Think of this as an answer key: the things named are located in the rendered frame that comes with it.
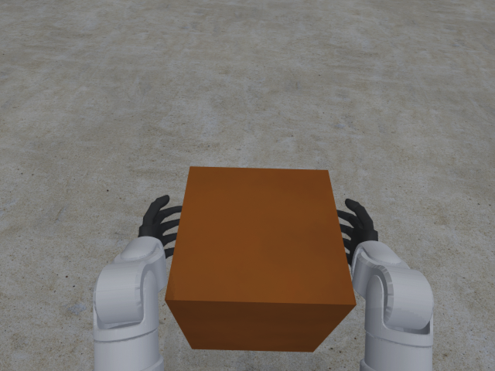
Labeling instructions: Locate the right robot hand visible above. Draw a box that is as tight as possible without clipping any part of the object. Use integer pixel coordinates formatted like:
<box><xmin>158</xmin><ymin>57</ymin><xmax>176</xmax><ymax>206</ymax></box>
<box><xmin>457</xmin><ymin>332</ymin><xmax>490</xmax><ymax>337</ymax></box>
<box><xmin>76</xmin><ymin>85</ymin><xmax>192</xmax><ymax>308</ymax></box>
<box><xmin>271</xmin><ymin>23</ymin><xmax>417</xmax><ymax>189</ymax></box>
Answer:
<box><xmin>336</xmin><ymin>199</ymin><xmax>378</xmax><ymax>266</ymax></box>

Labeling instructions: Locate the carton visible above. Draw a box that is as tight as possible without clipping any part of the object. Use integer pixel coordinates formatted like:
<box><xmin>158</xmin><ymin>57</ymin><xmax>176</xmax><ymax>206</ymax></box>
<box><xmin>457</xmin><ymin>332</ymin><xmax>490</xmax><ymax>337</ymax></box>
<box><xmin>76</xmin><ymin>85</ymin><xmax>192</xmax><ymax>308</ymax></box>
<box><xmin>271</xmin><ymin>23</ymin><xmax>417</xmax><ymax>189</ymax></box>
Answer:
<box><xmin>165</xmin><ymin>166</ymin><xmax>357</xmax><ymax>352</ymax></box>

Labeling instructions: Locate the robot left forearm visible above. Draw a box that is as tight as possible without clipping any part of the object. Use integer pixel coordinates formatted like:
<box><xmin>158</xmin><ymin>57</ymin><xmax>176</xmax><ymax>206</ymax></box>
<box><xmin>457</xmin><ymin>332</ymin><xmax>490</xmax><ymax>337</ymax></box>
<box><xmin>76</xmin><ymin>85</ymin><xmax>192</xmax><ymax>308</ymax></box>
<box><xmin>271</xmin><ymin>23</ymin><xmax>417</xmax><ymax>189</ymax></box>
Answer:
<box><xmin>92</xmin><ymin>237</ymin><xmax>167</xmax><ymax>371</ymax></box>

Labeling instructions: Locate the left robot hand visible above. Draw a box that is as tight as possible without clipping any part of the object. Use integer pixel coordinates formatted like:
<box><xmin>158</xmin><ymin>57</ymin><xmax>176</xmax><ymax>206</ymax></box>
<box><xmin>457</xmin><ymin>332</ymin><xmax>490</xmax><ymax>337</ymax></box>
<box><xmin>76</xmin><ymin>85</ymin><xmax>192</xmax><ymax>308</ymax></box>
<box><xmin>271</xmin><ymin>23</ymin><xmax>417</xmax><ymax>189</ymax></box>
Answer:
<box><xmin>138</xmin><ymin>195</ymin><xmax>183</xmax><ymax>258</ymax></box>

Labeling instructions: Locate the robot right forearm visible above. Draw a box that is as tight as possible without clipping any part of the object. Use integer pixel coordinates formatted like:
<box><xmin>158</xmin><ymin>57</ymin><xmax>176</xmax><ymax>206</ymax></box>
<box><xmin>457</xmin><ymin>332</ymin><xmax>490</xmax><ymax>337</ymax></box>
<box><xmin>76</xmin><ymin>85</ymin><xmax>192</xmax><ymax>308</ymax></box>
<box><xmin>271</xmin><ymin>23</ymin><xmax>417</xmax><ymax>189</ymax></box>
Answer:
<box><xmin>351</xmin><ymin>240</ymin><xmax>434</xmax><ymax>371</ymax></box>

